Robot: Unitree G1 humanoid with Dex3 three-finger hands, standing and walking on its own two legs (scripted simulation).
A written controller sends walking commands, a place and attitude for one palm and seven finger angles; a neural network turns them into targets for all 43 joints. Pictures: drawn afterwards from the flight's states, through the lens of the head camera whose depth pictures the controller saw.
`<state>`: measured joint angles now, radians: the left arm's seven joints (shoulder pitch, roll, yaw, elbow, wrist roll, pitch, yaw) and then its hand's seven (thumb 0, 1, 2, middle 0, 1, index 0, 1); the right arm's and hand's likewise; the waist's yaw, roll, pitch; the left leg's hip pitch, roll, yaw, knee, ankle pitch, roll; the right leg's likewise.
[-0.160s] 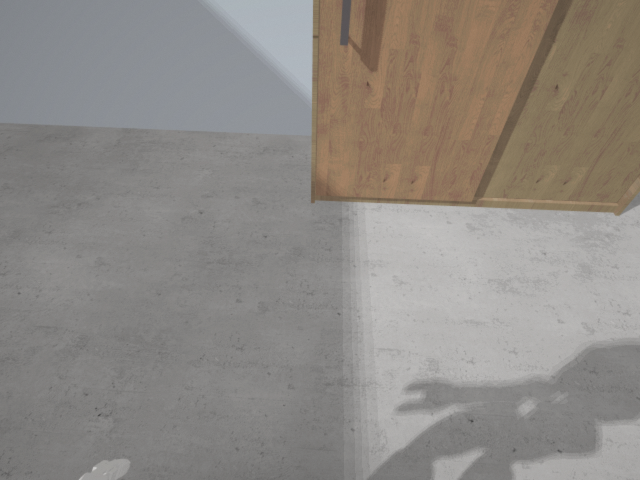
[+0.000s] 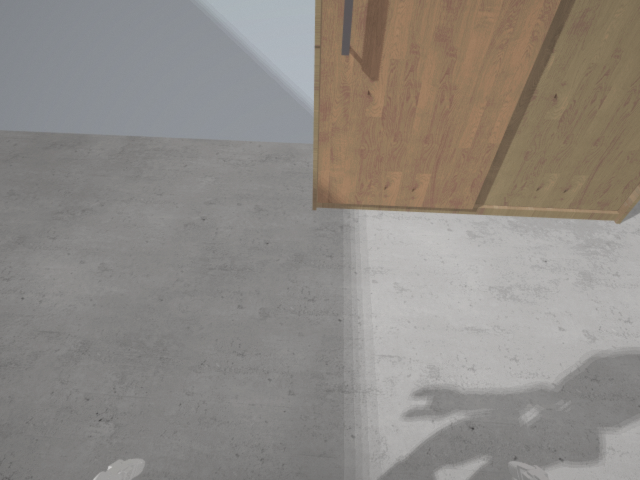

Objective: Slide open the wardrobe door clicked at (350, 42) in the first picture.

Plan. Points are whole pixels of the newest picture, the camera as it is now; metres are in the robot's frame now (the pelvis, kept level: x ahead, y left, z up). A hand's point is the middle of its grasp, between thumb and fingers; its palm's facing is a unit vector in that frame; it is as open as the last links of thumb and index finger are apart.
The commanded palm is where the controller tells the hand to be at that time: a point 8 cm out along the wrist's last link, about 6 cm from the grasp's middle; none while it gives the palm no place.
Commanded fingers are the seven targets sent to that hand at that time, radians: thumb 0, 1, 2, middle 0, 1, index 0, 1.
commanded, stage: stand and wait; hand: left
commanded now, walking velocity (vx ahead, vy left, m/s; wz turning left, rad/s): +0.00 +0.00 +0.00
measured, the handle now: (348, 8) +1.36 +0.00 +0.10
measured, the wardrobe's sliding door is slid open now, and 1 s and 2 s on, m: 0.00 0.00 0.00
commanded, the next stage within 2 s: look at it before walking up in 0.72 s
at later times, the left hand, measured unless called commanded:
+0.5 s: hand out of the picture +0.05 +0.24 -0.15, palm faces -0.03 -0.94 -0.34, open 7.4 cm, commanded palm none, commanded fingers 0.00 0.90 0.90 -0.20 -0.30 -0.20 -0.30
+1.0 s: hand out of the picture +0.04 +0.22 -0.15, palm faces -0.04 -0.94 -0.33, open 7.4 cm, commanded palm none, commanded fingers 0.00 0.90 0.90 -0.20 -0.30 -0.20 -0.30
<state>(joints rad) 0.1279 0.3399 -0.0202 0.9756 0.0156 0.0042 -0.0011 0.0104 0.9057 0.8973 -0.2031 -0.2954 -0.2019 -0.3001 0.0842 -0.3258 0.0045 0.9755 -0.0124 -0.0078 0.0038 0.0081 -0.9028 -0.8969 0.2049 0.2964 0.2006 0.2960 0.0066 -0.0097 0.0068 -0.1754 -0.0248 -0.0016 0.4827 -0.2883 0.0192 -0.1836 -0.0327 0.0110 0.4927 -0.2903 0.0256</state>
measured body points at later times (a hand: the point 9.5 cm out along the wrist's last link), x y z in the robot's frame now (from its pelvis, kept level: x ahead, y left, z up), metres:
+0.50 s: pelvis -0.02 -0.01 +0.01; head -0.02 -0.01 +0.46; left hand +0.05 +0.28 -0.12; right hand +0.06 -0.31 -0.12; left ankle -0.02 +0.11 -0.74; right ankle -0.02 -0.14 -0.74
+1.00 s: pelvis -0.03 -0.02 +0.01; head -0.03 -0.02 +0.46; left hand +0.05 +0.27 -0.13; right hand +0.04 -0.32 -0.13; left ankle -0.02 +0.11 -0.74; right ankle -0.02 -0.14 -0.74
